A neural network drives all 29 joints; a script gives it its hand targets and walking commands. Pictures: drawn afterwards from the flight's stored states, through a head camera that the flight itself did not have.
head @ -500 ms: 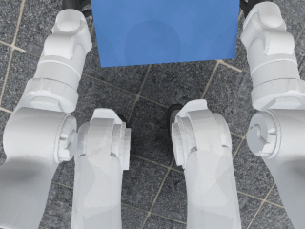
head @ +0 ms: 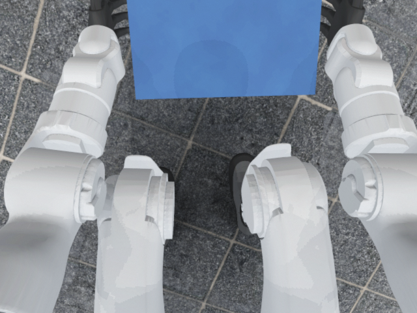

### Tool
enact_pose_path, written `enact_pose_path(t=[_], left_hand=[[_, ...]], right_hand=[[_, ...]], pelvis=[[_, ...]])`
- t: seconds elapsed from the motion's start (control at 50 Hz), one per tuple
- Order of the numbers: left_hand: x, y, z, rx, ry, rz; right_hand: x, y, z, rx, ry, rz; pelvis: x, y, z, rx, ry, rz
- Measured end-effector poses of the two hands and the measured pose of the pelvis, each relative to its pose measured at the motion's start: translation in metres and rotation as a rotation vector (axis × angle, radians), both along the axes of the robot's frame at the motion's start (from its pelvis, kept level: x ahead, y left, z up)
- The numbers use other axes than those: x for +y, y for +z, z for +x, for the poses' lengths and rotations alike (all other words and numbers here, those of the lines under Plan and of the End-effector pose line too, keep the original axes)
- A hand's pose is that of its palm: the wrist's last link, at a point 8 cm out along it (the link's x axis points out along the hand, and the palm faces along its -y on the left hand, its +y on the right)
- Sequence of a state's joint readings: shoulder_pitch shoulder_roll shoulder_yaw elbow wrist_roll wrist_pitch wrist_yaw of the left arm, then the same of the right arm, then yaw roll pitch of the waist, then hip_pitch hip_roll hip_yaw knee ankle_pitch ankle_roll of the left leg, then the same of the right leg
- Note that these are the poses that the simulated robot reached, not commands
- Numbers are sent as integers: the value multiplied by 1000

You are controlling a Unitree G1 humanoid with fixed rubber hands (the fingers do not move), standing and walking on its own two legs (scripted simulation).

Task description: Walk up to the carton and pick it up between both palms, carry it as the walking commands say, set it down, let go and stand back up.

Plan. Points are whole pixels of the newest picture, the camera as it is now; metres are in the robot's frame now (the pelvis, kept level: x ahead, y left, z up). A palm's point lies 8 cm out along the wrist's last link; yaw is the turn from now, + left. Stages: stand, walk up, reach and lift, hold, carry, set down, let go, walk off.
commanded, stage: set down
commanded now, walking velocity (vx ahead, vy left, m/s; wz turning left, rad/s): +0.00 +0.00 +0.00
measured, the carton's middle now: (220, 40) +0.51 -0.07 -0.25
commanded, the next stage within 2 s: none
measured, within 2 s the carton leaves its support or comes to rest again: neither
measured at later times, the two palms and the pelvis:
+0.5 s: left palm (104, 31) +0.52 +0.12 -0.18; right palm (338, 31) +0.50 -0.24 -0.17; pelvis +0.02 +0.00 +0.00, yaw +0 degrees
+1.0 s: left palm (103, 31) +0.53 +0.12 -0.18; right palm (338, 32) +0.49 -0.24 -0.17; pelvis +0.01 +0.00 -0.01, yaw +0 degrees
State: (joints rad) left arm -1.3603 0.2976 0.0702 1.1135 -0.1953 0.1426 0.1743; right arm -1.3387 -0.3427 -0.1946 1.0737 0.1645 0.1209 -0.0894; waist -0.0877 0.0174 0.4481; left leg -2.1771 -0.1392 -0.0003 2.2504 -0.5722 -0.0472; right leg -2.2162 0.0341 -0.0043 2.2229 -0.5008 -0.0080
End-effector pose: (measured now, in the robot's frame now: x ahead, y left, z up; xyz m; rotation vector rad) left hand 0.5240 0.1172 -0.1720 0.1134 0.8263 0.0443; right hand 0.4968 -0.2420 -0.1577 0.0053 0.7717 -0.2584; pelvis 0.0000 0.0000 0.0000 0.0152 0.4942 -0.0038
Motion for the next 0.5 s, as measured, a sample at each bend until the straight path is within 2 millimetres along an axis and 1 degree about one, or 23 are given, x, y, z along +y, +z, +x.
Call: enact_pose_path(t=[0.12, 0.28, 0.5], left_hand=[[4, -3, -3, 11, 9, 2], [4, -4, -2, 13, 6, -4], [3, -6, 1, 16, -18, -13]], right_hand=[[4, -5, -3, 23, 14, -5], [3, -6, -2, 34, 22, -21], [1, -11, -2, 48, 18, -27]], pelvis=[[0, -2, 6, 41, 5, 0], [1, -3, 13, 89, 5, -3], [4, -3, 16, 109, 6, -6]])
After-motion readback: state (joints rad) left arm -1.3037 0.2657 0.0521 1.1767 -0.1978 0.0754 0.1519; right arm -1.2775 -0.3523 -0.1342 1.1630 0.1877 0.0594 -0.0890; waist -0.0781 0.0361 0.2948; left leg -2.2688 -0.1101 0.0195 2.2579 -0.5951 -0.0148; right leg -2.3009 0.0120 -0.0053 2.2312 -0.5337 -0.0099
